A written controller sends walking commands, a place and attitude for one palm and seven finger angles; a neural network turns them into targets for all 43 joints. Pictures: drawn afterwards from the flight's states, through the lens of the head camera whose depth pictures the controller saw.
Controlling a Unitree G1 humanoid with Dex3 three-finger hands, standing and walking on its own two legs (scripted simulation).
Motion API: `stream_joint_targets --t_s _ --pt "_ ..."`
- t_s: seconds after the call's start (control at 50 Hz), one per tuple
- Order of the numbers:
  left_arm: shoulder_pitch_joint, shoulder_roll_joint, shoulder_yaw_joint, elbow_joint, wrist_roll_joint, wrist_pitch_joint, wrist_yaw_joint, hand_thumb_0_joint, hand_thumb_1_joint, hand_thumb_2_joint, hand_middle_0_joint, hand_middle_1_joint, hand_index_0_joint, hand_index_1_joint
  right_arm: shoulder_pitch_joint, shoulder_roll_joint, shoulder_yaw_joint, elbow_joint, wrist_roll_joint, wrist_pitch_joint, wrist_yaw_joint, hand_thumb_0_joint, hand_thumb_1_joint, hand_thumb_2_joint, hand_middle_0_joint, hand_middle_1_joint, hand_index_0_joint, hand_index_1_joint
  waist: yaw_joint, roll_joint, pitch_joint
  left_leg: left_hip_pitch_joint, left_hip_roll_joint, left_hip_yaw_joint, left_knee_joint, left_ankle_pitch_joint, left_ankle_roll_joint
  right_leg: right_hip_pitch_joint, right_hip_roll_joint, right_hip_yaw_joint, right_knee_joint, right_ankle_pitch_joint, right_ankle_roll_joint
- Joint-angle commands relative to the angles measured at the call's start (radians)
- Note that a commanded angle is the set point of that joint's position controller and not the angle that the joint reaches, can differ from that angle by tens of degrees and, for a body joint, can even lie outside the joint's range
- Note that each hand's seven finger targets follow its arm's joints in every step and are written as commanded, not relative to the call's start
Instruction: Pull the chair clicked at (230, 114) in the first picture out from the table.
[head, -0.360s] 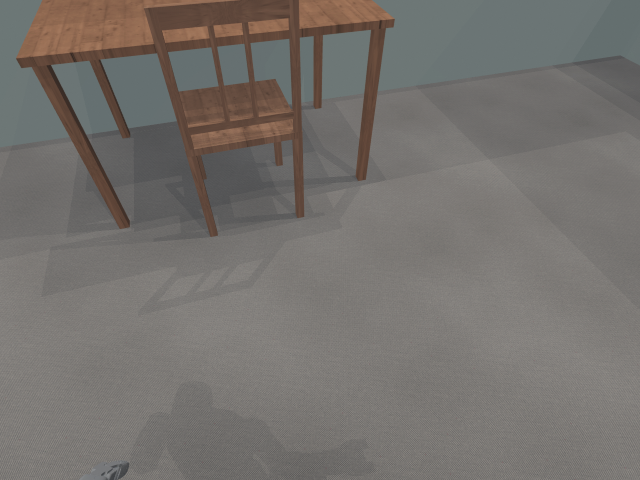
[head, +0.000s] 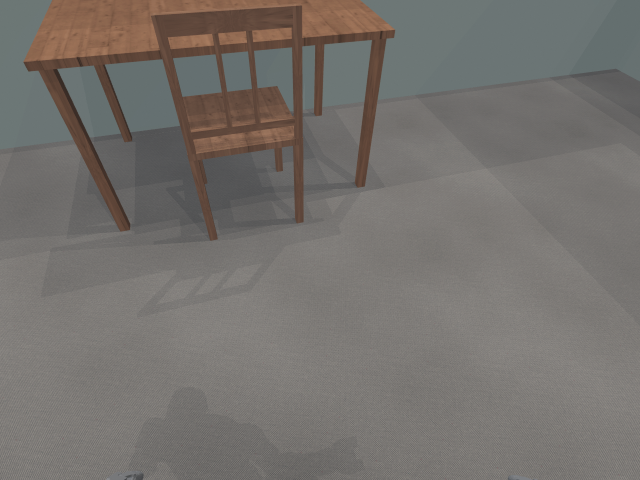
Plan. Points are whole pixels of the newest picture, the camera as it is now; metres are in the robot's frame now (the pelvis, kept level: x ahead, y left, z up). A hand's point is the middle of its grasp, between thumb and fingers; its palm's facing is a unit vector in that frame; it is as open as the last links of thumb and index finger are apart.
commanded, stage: stand and wait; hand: left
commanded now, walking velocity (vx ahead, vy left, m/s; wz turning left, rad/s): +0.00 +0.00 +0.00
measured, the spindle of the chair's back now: (223, 83) +1.22 +0.38 -0.09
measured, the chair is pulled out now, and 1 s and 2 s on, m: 0.00 0.00 0.00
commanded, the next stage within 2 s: look at it before walking up in 0.54 s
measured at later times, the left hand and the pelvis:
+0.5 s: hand out of the picture +0.05 +0.24 -0.15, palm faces -0.02 -0.94 -0.33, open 7.4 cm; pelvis -0.02 +0.00 +0.00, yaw +0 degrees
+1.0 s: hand out of the picture +0.05 +0.24 -0.15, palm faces -0.03 -0.95 -0.32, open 7.4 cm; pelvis -0.02 -0.01 +0.00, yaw +0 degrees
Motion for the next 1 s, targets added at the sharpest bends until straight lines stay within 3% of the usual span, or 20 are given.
stream_joint_targets --t_s 0.0,0.44,0.8,0.92,0.98 --pt "-0.045 0.211 0.05 -0.058 0.002 -0.023 0.016 0.0 0.9 0.9 -0.2 -0.3 -0.2 -0.3 -0.044 -0.216 -0.051 -0.059 0.006 -0.024 -0.015 0.0 -0.9 -0.9 0.2 0.3 0.2 0.3 -0.003 0.02 -0.083 0.032 0.116 -0.086 -0.065 0.291 0.037 0.014 -0.1 0.071 -0.065 0.262 -0.043" --pt "-0.036 0.216 0.044 0.003 0.002 -0.025 0.013 0.0 0.9 0.9 -0.2 -0.3 -0.2 -0.3 -0.012 -0.224 -0.042 0.015 0.011 -0.022 -0.009 0.0 -0.9 -0.9 0.2 0.3 0.2 0.3 -0.001 0.007 -0.03 0.005 0.119 -0.104 -0.125 0.154 0.032 -0.006 -0.103 0.096 -0.132 0.123 -0.041" --pt "-0.035 0.214 0.042 0.003 0.003 -0.029 0.013 0.0 0.9 0.9 -0.2 -0.3 -0.2 -0.3 -0.014 -0.218 -0.042 0.021 0.011 -0.021 -0.007 0.0 -0.9 -0.9 0.2 0.3 0.2 0.3 -0.001 0.004 -0.025 0.011 0.117 -0.1 -0.123 0.168 0.025 -0.013 -0.108 0.103 -0.149 0.141 -0.041" --pt "-0.027 0.214 0.043 0.003 0.003 -0.032 0.014 0.0 0.9 0.9 -0.2 -0.3 -0.2 -0.3 -0.011 -0.22 -0.042 0.019 0.013 -0.022 -0.008 0.0 -0.9 -0.9 0.2 0.3 0.2 0.3 -0.003 0.009 -0.063 0.035 0.122 -0.101 -0.113 0.212 0.026 0.009 -0.108 0.098 -0.138 0.196 -0.04" --pt "-0.031 0.215 0.042 0.007 0.003 -0.031 0.014 0.0 0.9 0.9 -0.2 -0.3 -0.2 -0.3 -0.012 -0.219 -0.041 0.022 0.012 -0.021 -0.008 0.0 -0.9 -0.9 0.2 0.3 0.2 0.3 -0.003 0.004 -0.044 0.023 0.121 -0.101 -0.12 0.203 0.024 0.009 -0.11 0.098 -0.142 0.194 -0.04"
